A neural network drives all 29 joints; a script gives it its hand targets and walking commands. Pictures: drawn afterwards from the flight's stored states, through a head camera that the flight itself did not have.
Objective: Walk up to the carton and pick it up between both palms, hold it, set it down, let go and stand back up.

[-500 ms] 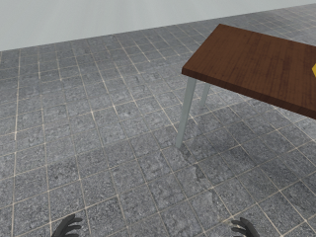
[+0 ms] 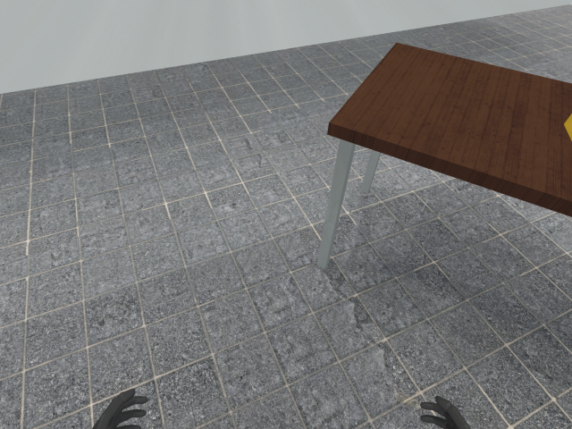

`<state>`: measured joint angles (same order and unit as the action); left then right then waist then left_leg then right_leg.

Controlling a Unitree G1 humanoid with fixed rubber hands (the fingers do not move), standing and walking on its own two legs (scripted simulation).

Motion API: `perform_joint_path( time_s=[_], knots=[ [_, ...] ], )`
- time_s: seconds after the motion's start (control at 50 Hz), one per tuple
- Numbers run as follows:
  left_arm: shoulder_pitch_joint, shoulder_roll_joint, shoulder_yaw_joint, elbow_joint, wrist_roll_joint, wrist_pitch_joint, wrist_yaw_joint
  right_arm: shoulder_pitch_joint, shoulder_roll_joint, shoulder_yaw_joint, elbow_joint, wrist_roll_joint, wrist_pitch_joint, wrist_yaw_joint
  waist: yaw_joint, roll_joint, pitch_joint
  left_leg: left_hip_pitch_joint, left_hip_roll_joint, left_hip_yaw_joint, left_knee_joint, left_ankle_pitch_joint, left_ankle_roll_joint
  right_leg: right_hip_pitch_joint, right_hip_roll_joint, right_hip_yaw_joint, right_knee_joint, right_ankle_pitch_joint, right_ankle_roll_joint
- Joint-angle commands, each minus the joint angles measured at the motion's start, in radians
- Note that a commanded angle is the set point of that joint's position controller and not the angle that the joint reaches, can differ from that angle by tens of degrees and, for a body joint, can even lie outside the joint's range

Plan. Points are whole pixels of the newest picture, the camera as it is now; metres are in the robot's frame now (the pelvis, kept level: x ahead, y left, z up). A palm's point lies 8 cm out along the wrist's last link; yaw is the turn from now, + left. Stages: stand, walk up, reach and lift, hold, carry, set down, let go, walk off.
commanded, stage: stand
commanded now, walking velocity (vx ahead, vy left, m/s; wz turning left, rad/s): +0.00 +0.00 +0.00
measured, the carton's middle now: out of the picture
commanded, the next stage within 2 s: walk up in 0.44 s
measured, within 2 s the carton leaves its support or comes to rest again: neither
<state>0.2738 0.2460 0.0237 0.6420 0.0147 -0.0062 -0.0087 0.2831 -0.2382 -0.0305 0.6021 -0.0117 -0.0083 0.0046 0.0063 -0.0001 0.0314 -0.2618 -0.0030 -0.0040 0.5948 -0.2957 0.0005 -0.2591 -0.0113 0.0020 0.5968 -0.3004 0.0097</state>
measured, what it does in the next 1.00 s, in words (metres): steps to the right, turning right: right foot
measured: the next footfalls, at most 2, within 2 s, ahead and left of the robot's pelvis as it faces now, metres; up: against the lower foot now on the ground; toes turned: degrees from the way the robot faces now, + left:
right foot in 0.96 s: +0.11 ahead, -0.28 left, +0.00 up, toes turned -18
left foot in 1.24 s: +0.22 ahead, -0.09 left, +0.00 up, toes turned -18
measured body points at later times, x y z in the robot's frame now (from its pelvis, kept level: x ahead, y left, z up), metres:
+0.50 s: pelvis +0.00 +0.00 +0.00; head +0.00 +0.00 +0.45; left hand +0.12 +0.26 -0.10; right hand +0.13 -0.25 -0.10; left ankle +0.02 +0.12 -0.73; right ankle +0.01 -0.12 -0.73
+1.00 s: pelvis +0.03 -0.10 -0.03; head +0.03 -0.12 +0.42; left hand +0.22 +0.14 -0.11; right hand +0.02 -0.42 -0.14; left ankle +0.01 +0.11 -0.72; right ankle +0.08 -0.27 -0.73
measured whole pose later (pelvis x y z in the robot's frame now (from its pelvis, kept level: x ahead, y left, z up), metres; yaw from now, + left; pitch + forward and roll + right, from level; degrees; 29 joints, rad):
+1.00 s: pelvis +0.03 -0.10 -0.03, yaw -16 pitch -4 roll +1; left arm 0.30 0.30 0.09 0.61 0.04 0.01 -0.12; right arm 0.34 -0.36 -0.09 0.71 -0.08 -0.03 -0.05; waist -0.01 0.03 0.08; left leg -0.15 0.26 0.19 0.78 -0.51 0.02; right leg -0.44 -0.09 0.01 0.77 -0.25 0.02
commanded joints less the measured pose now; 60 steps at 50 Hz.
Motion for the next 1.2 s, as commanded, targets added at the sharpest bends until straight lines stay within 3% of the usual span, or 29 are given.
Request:
perform_joint_path(
  time_s=[0.0,0.6,0.62,0.64,0.66,0.68,0.7,0.74,0.8,0.84,0.88,0.9,0.92,0.94,0.96,0.98,1.0,1.02,1.04,1.08,1.1,1.14,1.16,1.18],
  knots=[
    [-0.011,0.124,0.034,-0.087,0.000,-0.020,0.004,-0.012,-0.124,-0.037,-0.084,0.000,-0.020,-0.004,0.000,0.003,-0.034,-0.010,0.087,-0.106,-0.128,0.095,0.039,0.007,-0.075,0.092,-0.114,0.095,-0.042],
    [-0.004,0.132,0.030,-0.061,-0.004,-0.016,0.004,0.003,-0.134,-0.031,-0.065,0.000,-0.018,-0.007,0.002,0.004,-0.019,-0.009,0.086,-0.107,-0.148,0.078,0.039,0.008,-0.073,0.095,-0.133,0.084,-0.041],
    [-0.009,0.182,0.059,-0.095,0.036,0.014,-0.039,0.096,-0.218,-0.101,-0.056,-0.063,-0.028,-0.032,-0.042,0.009,-0.017,0.224,0.182,-0.192,-0.157,-0.193,0.122,-0.268,-0.004,0.100,0.057,-0.043,-0.047],
    [-0.037,0.134,0.044,-0.126,0.048,0.034,-0.059,0.154,-0.281,-0.121,-0.031,-0.085,-0.033,-0.048,-0.085,0.147,0.015,0.327,0.401,-0.388,-0.302,-0.296,0.218,-0.471,0.026,0.017,0.255,-0.189,-0.004],
    [-0.062,0.146,0.057,-0.149,0.075,0.052,-0.064,0.165,-0.295,-0.129,-0.022,-0.091,-0.034,-0.062,-0.096,0.126,0.056,0.256,0.554,-0.499,-0.350,-0.292,0.320,-0.531,-0.053,0.063,0.440,-0.244,0.005],
    [-0.072,0.172,0.071,-0.160,0.088,0.064,-0.070,0.146,-0.268,-0.120,-0.008,-0.084,-0.040,-0.073,-0.090,0.052,0.096,0.163,0.564,-0.481,-0.364,-0.263,0.349,-0.521,-0.099,0.108,0.526,-0.211,0.005],
    [-0.061,0.175,0.079,-0.166,0.090,0.068,-0.077,0.108,-0.238,-0.108,0.001,-0.078,-0.050,-0.077,-0.069,0.006,0.111,0.116,0.530,-0.410,-0.365,-0.233,0.333,-0.500,-0.118,0.138,0.551,-0.167,0.007],
    [-0.012,0.156,0.076,-0.150,0.072,0.069,-0.088,0.009,-0.230,-0.098,-0.004,-0.086,-0.064,-0.079,-0.019,0.070,0.091,0.133,0.492,-0.263,-0.345,-0.178,0.279,-0.480,-0.132,0.169,0.527,-0.125,0.025],
    [-0.042,0.125,0.071,-0.147,0.049,0.060,-0.105,-0.013,-0.239,-0.095,0.018,-0.078,-0.072,-0.072,-0.027,0.143,0.086,0.127,0.433,-0.085,-0.343,-0.127,0.251,-0.408,-0.140,0.124,0.396,-0.083,0.033],
    [-0.052,0.107,0.070,-0.140,0.037,0.045,-0.114,-0.023,-0.259,-0.097,0.027,-0.076,-0.072,-0.067,-0.026,0.180,0.085,0.089,0.395,0.050,-0.309,-0.088,0.229,-0.292,-0.144,0.072,0.253,-0.055,0.017],
    [0.003,0.107,0.078,-0.116,0.032,0.027,-0.120,-0.031,-0.270,-0.100,0.024,-0.076,-0.067,-0.065,-0.010,0.191,0.049,-0.011,0.363,0.143,-0.253,-0.141,0.205,-0.094,-0.110,-0.013,0.151,-0.035,-0.009],
    [0.058,0.115,0.088,-0.097,0.029,0.017,-0.120,-0.044,-0.273,-0.099,0.023,-0.074,-0.059,-0.065,0.024,0.164,0.032,-0.074,0.345,0.177,-0.197,-0.214,0.188,0.019,-0.079,-0.054,0.105,0.017,-0.021],
    [0.135,0.140,0.103,-0.065,0.027,0.007,-0.115,-0.042,-0.250,-0.090,0.021,-0.071,-0.048,-0.066,0.064,0.072,0.005,-0.143,0.307,0.217,-0.079,-0.270,0.164,0.144,-0.030,-0.094,0.070,0.039,-0.033],
    [0.241,0.192,0.127,-0.026,0.025,-0.002,-0.099,-0.010,-0.193,-0.071,0.017,-0.071,-0.035,-0.060,0.117,-0.093,-0.043,-0.190,0.235,0.272,0.153,-0.242,0.131,0.253,0.036,-0.105,0.048,-0.012,-0.051],
    [0.320,0.277,0.147,-0.012,0.025,-0.010,-0.079,0.012,-0.115,-0.043,-0.016,-0.060,-0.028,-0.044,0.163,-0.320,-0.052,-0.304,0.135,0.292,0.487,-0.328,0.072,0.290,-0.040,0.120,-0.065,-0.163,-0.117],
    [0.250,0.383,0.149,-0.069,0.020,-0.007,-0.068,-0.008,-0.120,-0.041,-0.095,-0.026,-0.022,-0.033,0.142,-0.433,-0.032,-0.477,0.030,0.158,0.629,-0.476,0.026,0.209,-0.230,0.669,-0.309,-0.417,-0.259],
    [0.191,0.375,0.145,-0.072,-0.007,0.004,-0.056,-0.048,-0.183,-0.054,-0.109,-0.018,-0.013,-0.036,0.139,-0.301,0.009,-0.452,0.090,0.023,0.693,-0.446,0.033,0.098,-0.288,0.780,-0.414,-0.582,-0.336],
    [0.150,0.341,0.131,-0.076,-0.004,0.009,-0.044,-0.055,-0.202,-0.055,-0.099,-0.011,-0.015,-0.033,0.116,-0.225,0.050,-0.481,0.111,0.001,0.723,-0.349,0.032,0.100,-0.271,0.688,-0.376,-0.513,-0.327],
    [0.124,0.330,0.126,-0.081,0.012,0.014,-0.032,-0.013,-0.187,-0.049,-0.081,-0.006,-0.023,-0.031,0.097,-0.222,0.044,-0.481,0.123,0.000,0.707,-0.299,0.035,0.103,-0.262,0.613,-0.316,-0.424,-0.326],
    [0.039,0.264,0.101,-0.090,0.030,0.022,-0.022,0.073,-0.197,-0.057,-0.056,-0.008,-0.039,-0.031,0.042,-0.182,0.030,-0.305,0.148,-0.002,0.519,-0.275,0.027,-0.061,-0.216,0.493,-0.251,-0.349,-0.296],
    [0.022,0.236,0.091,-0.089,0.032,0.024,-0.026,0.095,-0.191,-0.058,-0.047,-0.008,-0.043,-0.028,0.033,-0.169,0.026,-0.222,0.127,0.019,0.441,-0.278,0.020,-0.125,-0.188,0.441,-0.243,-0.294,-0.282],
    [0.001,0.227,0.084,-0.085,0.035,0.030,-0.031,0.129,-0.162,-0.054,-0.044,-0.006,-0.043,-0.027,0.023,-0.176,0.023,-0.111,0.099,0.049,0.300,-0.228,0.013,-0.201,-0.174,0.410,-0.231,-0.234,-0.274],
    [-0.027,0.228,0.080,-0.082,0.033,0.034,-0.035,0.166,-0.153,-0.054,-0.038,-0.008,-0.047,-0.028,-0.003,-0.157,0.012,-0.005,0.085,0.060,0.196,-0.134,0.024,-0.264,-0.151,0.376,-0.201,-0.257,-0.252],
    [-0.076,0.221,0.074,-0.087,0.030,0.042,-0.040,0.242,-0.145,-0.060,-0.018,-0.011,-0.053,-0.032,-0.056,-0.115,-0.003,0.168,0.062,0.091,0.078,-0.004,0.037,-0.382,-0.111,0.316,-0.132,-0.321,-0.212]
  ],
)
